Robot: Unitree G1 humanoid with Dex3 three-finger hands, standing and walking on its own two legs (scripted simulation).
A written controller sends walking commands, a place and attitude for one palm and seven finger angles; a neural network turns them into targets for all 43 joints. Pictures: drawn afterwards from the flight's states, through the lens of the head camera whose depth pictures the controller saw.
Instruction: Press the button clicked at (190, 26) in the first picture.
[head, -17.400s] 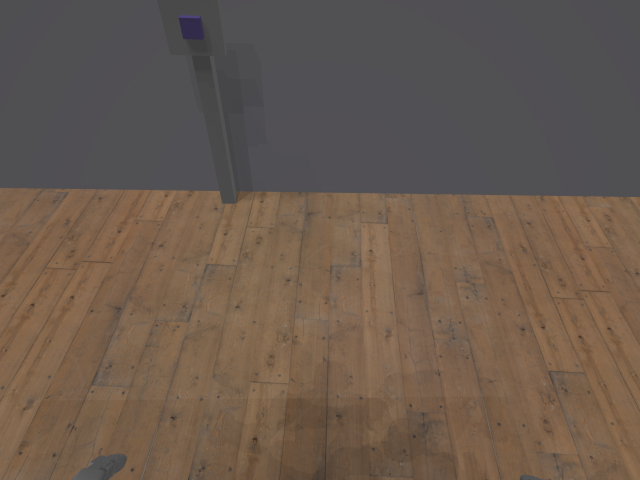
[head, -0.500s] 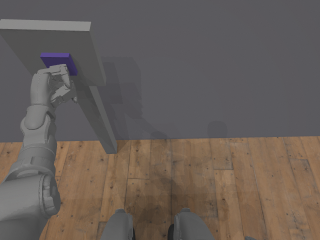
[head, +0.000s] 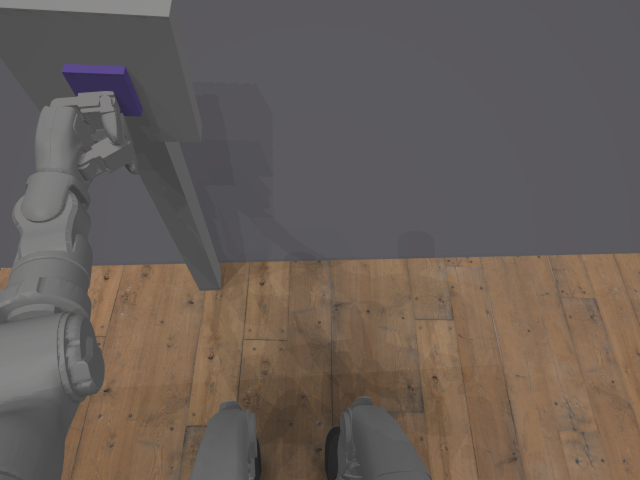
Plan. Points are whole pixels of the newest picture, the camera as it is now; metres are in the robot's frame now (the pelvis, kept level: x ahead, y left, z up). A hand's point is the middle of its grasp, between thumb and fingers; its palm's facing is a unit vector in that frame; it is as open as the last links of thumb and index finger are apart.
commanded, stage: pull the fist back off the button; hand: left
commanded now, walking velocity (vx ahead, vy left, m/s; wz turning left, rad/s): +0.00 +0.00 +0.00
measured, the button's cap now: (106, 86) +0.55 +0.22 +0.10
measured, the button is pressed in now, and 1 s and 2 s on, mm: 9 0 0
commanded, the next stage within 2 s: draw the hand back to the body in 0.94 s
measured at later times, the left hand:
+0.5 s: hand (129, 157) +0.48 +0.20 +0.07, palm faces +0.02 -1.00 -0.04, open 3.1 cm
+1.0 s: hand (129, 210) +0.41 +0.19 +0.07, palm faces +0.02 -1.00 -0.04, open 3.1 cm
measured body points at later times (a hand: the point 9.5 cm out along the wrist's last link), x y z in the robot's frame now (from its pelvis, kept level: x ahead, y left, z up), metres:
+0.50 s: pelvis +0.03 +0.01 +0.02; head +0.14 +0.02 +0.46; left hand +0.47 +0.25 +0.08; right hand +0.09 -0.26 -0.09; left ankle +0.06 +0.11 -0.64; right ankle +0.05 -0.12 -0.64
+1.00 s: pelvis +0.06 +0.00 +0.03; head +0.15 +0.00 +0.47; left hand +0.40 +0.24 +0.07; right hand +0.20 -0.25 -0.08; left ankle +0.06 +0.11 -0.64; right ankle +0.05 -0.12 -0.64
